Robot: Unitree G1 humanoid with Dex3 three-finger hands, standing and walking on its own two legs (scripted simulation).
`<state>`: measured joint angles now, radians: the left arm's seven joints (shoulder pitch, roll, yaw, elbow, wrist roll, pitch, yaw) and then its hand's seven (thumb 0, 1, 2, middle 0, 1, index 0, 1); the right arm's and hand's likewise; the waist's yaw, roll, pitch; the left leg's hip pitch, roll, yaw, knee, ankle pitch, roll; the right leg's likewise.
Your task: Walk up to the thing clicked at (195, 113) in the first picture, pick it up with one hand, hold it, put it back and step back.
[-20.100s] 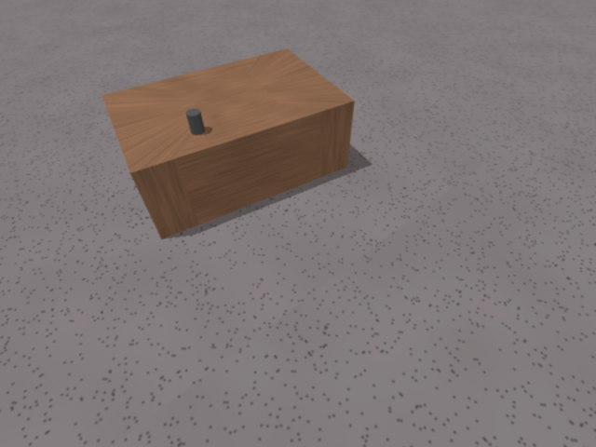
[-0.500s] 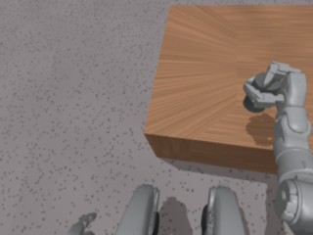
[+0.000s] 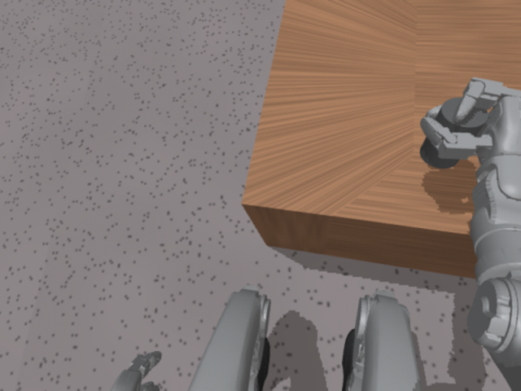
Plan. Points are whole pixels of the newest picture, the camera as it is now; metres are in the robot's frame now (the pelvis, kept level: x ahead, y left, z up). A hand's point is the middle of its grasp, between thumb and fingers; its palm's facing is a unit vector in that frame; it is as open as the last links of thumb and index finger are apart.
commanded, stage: lower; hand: right
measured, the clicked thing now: (450, 134) +0.50 -0.21 -0.02
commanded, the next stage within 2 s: loosen in 0.78 s
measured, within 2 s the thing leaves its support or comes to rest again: rests again in 0.66 s
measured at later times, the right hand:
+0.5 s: hand (436, 145) +0.51 -0.20 -0.06, palm faces +0.09 +1.00 -0.02, open 5.0 cm
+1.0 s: hand (435, 148) +0.51 -0.21 -0.07, palm faces +0.08 +1.00 -0.02, open 5.0 cm
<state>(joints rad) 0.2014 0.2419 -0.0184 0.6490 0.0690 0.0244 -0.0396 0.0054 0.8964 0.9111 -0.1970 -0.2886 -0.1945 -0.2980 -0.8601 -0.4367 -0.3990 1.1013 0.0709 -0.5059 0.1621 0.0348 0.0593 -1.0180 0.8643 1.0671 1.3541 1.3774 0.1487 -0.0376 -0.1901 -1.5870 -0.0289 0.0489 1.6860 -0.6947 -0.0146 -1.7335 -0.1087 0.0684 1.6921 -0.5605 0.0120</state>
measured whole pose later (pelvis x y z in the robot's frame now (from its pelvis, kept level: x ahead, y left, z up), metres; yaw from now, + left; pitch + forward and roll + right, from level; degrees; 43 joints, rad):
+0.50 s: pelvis -0.01 +0.00 -0.06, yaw +1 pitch +36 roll +5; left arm 0.17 0.25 -0.02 0.65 0.07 0.03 -0.05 0.00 0.90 0.91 -0.20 -0.29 -0.19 -0.30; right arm -0.88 -0.48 -0.44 1.06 0.07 -0.49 0.20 0.03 0.06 -1.02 0.86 1.07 1.37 1.40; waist 0.15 -0.03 -0.18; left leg -1.80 -0.04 0.05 1.91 -0.74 -0.01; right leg -1.95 -0.12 0.09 1.90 -0.59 0.02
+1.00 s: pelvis -0.02 +0.01 -0.09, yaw +2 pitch +36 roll +5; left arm 0.17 0.26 -0.03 0.65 0.07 0.04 -0.04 0.00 0.92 0.88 -0.19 -0.28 -0.20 -0.28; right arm -0.92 -0.52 -0.45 1.05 0.09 -0.46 0.24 0.03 0.05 -1.00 0.87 1.05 1.36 1.31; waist 0.14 -0.02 -0.16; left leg -1.90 -0.05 0.06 2.01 -0.75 -0.01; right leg -2.04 -0.12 0.11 1.99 -0.59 0.02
